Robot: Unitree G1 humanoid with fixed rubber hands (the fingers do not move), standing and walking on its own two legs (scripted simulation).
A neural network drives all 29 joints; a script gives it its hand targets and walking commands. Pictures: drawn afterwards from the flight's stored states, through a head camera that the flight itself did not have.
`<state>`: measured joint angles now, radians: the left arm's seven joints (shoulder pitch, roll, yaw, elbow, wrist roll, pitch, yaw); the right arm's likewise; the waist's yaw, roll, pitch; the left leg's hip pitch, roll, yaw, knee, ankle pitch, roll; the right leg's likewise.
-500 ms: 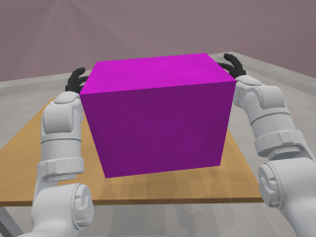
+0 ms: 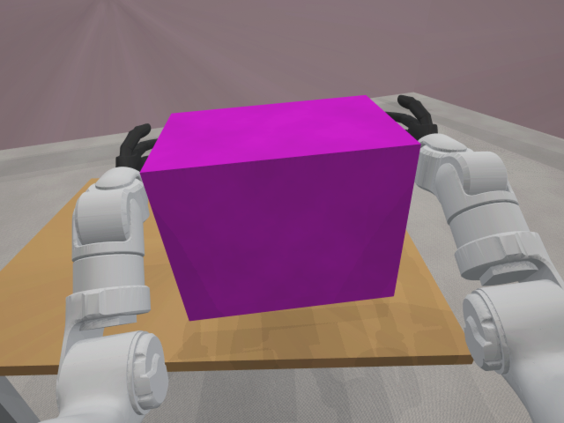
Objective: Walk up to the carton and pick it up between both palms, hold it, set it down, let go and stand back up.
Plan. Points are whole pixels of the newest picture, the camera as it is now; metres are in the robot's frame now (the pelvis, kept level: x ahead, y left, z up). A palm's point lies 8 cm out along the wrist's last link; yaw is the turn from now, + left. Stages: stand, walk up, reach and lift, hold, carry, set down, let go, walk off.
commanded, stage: hold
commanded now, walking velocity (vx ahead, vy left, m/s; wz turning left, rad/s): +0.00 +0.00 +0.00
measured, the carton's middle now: (281, 203) +0.37 +0.00 +0.22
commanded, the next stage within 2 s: set down in 1.72 s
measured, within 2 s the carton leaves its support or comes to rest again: neither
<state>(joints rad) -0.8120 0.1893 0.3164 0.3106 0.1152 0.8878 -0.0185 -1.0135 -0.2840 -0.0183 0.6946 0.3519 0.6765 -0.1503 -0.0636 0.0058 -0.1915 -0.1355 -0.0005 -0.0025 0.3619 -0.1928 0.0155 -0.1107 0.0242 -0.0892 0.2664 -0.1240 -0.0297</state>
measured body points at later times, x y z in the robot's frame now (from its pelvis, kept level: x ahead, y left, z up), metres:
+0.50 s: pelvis +0.00 +0.00 +0.00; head -0.09 +0.01 +0.44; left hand +0.37 +0.20 +0.27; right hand +0.38 -0.18 +0.30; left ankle +0.00 +0.10 -0.75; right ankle +0.02 -0.10 -0.75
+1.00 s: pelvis -0.01 +0.00 +0.00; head -0.10 +0.01 +0.44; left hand +0.37 +0.20 +0.28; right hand +0.38 -0.18 +0.30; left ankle +0.00 +0.10 -0.75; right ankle +0.02 -0.10 -0.75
